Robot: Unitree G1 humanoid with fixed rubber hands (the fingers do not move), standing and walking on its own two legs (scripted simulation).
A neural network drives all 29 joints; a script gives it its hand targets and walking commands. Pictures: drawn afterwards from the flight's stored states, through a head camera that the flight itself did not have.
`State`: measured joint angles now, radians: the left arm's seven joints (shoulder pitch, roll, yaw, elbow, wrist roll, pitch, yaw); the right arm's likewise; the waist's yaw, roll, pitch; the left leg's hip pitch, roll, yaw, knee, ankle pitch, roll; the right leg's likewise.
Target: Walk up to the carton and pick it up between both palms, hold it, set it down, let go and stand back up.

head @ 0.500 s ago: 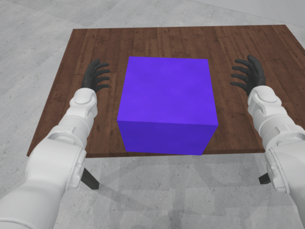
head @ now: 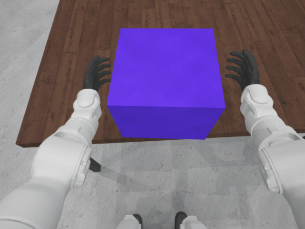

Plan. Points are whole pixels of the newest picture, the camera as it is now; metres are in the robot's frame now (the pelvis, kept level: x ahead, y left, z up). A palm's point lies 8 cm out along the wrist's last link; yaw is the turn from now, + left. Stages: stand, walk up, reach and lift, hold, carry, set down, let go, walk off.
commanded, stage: reach and lift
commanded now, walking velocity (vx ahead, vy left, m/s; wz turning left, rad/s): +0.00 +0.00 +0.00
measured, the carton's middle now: (164, 86) +0.49 +0.00 +0.01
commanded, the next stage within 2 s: none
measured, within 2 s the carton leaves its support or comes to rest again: neither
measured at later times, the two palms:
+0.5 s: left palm (101, 86) +0.46 +0.17 +0.05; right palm (233, 82) +0.47 -0.17 +0.06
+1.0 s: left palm (101, 90) +0.45 +0.17 +0.05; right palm (235, 90) +0.45 -0.17 +0.05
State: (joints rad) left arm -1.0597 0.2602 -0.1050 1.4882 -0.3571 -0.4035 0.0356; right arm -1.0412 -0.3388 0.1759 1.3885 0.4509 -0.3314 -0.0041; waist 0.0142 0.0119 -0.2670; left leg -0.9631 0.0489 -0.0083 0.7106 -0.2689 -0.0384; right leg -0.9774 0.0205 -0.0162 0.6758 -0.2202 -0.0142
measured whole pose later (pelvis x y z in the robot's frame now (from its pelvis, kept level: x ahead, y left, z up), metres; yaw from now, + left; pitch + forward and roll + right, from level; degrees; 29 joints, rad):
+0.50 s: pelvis +0.00 +0.00 +0.00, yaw +1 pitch +28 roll -1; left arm -1.08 0.18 0.01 1.54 -0.23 -0.45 0.09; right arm -1.08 -0.21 -0.01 1.44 0.23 -0.34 -0.08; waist -0.01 0.02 -0.25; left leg -0.93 0.04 -0.02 0.71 -0.27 -0.04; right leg -0.93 0.01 -0.03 0.67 -0.23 -0.01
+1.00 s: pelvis +0.02 +0.01 +0.03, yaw +1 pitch +21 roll -1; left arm -0.95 0.13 0.36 1.47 0.11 -0.53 0.06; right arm -0.88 -0.08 -0.53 1.22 -0.31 -0.43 -0.04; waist -0.03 0.05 -0.13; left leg -0.67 0.03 -0.01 0.51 -0.21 -0.03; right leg -0.67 0.00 -0.03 0.46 -0.16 -0.01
